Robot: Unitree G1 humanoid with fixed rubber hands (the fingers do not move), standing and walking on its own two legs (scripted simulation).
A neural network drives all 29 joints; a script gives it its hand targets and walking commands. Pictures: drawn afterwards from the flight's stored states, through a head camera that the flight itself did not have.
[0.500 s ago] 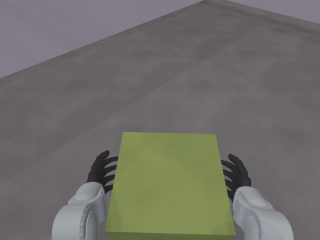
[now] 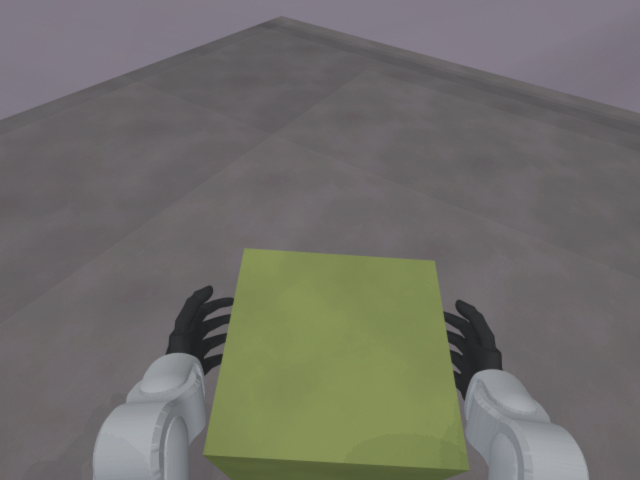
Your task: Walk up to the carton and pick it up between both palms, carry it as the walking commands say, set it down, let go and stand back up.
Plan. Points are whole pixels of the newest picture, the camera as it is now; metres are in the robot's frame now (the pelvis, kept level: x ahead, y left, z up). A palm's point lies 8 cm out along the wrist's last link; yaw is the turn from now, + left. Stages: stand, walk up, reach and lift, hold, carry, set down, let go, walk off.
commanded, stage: carry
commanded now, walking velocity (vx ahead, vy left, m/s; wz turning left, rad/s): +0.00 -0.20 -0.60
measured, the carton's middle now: (329, 382) +0.26 +0.01 +0.03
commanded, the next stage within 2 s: none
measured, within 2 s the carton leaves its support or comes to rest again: neither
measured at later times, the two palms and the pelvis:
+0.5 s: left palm (392, 403) +0.22 -0.05 +0.08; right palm out of the picture +0.14 -0.34 +0.09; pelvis -0.05 -0.14 +0.00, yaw -16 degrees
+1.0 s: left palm out of the picture +0.13 -0.29 +0.06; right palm out of the picture -0.03 -0.54 +0.07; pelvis -0.15 -0.29 -0.02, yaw -31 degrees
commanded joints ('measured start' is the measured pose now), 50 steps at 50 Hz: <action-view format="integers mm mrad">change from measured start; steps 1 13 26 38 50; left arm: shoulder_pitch -306 -322 -374 -291 -320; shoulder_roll -722 -848 -772 -720 -791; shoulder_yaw -631 -615 -681 -585 -620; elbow -28 -72 -57 80 -27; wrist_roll -271 -265 -282 -238 -240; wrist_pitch -4 -100 -51 -44 -105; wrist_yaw -90 -130 -120 -109 -120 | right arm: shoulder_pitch -325 -464 -370 -408 -423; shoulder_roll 673 858 737 685 783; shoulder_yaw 571 719 587 655 680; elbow -68 -140 -77 -78 -55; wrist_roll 250 338 254 259 304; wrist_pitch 9 -50 -35 1 -49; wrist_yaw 93 128 114 96 135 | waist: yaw -22 -7 -10 -2 4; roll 314 -171 143 -418 -112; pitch -200 -315 -134 -264 -322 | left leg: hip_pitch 166 -208 165 -458 -192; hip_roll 136 -217 36 -158 -239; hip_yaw -32 -159 -124 -20 -209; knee -43 485 -180 524 363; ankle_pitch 434 -261 342 -562 -271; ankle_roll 63 47 118 -38 82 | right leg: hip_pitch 65 260 -170 495 303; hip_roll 43 -149 37 -265 -220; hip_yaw -104 284 56 464 377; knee -251 -382 364 -438 -482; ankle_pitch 56 389 78 788 313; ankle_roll -13 -248 -2 -208 -259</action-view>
